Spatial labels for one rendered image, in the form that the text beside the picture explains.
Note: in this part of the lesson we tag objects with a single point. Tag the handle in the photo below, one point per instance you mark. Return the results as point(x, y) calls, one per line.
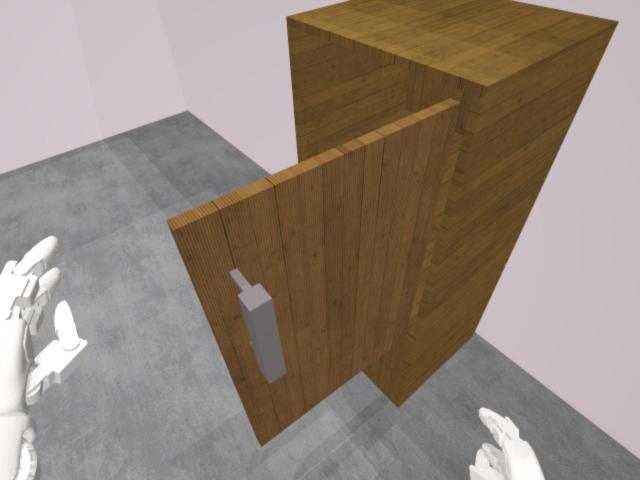
point(258, 311)

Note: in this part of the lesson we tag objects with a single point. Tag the cupboard door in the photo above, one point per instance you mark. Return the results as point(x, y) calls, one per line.
point(338, 242)

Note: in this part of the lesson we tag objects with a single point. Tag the robot right hand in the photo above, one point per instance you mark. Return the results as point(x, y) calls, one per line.
point(516, 461)

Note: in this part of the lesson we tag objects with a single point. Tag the robot left hand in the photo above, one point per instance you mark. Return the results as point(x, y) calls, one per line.
point(24, 292)

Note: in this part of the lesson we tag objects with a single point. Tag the left robot forearm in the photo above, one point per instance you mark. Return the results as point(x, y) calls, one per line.
point(18, 459)

